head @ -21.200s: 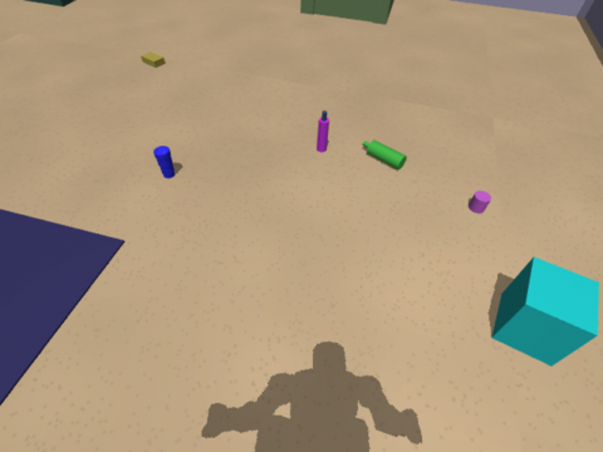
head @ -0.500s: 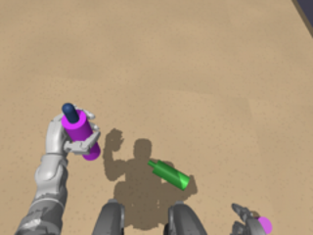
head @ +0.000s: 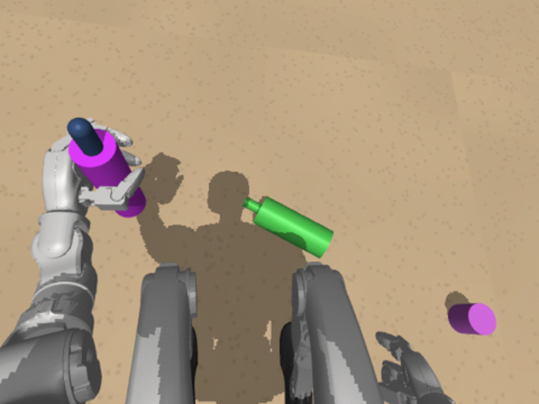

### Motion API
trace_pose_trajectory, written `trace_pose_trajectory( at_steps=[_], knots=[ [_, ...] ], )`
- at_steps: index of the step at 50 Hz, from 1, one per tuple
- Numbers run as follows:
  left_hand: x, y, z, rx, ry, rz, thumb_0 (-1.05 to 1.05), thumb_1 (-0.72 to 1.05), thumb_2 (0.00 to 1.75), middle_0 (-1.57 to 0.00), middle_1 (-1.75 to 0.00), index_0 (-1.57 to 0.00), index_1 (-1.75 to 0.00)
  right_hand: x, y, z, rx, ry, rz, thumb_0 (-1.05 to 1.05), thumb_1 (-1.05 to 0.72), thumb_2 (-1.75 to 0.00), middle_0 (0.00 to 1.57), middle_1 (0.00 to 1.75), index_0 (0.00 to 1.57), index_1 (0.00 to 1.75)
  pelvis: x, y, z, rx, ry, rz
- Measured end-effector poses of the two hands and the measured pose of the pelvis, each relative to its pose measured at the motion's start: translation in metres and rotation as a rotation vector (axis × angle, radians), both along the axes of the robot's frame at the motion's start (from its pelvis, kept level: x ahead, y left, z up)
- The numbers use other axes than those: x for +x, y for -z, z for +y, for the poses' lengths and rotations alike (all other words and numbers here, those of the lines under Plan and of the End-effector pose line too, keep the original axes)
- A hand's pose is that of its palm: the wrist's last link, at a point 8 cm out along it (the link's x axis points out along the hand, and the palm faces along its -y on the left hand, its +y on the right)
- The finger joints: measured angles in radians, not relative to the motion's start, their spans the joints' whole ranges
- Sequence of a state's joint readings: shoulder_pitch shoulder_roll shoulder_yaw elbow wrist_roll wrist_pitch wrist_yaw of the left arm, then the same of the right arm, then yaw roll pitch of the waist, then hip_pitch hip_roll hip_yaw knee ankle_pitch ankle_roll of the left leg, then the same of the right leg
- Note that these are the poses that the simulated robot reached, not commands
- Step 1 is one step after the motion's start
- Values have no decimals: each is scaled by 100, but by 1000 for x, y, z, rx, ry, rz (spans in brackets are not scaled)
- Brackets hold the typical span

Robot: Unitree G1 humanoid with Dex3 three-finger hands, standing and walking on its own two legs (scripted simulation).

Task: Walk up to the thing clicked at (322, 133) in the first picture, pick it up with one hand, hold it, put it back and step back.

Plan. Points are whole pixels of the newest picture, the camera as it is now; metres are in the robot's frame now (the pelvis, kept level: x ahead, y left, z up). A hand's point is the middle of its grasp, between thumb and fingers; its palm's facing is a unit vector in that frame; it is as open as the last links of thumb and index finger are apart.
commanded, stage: crouch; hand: left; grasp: from the side
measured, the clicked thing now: (109, 172) +0.43 +0.21 -0.03
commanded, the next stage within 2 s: lower in 0.88 s
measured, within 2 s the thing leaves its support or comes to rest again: neither
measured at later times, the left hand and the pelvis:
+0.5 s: hand (136, 186) +0.46 +0.21 -0.15, palm faces +0.05 -1.00 -0.02, open 7.3 cm; pelvis -0.02 +0.00 -0.12, yaw -3 degrees
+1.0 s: hand (143, 192) +0.47 +0.21 -0.21, palm faces +0.04 -1.00 -0.02, open 7.3 cm; pelvis -0.01 +0.01 -0.15, yaw -6 degrees
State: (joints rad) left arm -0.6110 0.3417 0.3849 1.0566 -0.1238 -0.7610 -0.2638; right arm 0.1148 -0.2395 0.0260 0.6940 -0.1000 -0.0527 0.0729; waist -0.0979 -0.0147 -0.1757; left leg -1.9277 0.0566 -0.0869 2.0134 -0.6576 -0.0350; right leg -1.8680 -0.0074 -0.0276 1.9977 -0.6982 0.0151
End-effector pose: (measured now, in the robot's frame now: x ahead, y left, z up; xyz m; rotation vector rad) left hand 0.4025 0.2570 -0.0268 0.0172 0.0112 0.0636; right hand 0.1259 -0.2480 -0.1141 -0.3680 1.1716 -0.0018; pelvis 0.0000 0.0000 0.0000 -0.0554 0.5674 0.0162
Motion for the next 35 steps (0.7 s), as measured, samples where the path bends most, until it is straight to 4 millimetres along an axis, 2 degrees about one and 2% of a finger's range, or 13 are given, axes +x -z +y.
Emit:
trace_pose_trajectory(
  at_steps=[8, 15, 24, 35],
  knots=[
    [10, 53, 3, 2, -2, -7, -1, -4, 108, -89, -106, -87, -106, -26, 50, -11, -34, 8, 54, 0, -90, -90, 21, 30, 20, 30, -11, 54, 0, -5, 10, -21],
    [19, 88, 2, 1, 4, 1, -1, -4, 108, -89, -106, -87, -105, -49, 79, -17, -57, 23, 103, 0, -90, -90, 21, 30, 20, 30, -17, 87, 0, -15, 20, -44],
    [28, 122, 5, -1, 7, 11, -1, -4, 109, -89, -106, -87, -105, -63, 100, -22, -81, 13, 149, 0, -90, -90, 21, 30, 20, 30, -17, 114, 0, -30, 35, -72],
    [36, 154, 7, -7, 13, 15, -1, -4, 109, -89, -106, -87, -105, -59, 111, -27, -122, -24, 174, 0, -90, -90, 21, 30, 20, 30, -13, 133, 3, -55, 53, -95]
  ],
)
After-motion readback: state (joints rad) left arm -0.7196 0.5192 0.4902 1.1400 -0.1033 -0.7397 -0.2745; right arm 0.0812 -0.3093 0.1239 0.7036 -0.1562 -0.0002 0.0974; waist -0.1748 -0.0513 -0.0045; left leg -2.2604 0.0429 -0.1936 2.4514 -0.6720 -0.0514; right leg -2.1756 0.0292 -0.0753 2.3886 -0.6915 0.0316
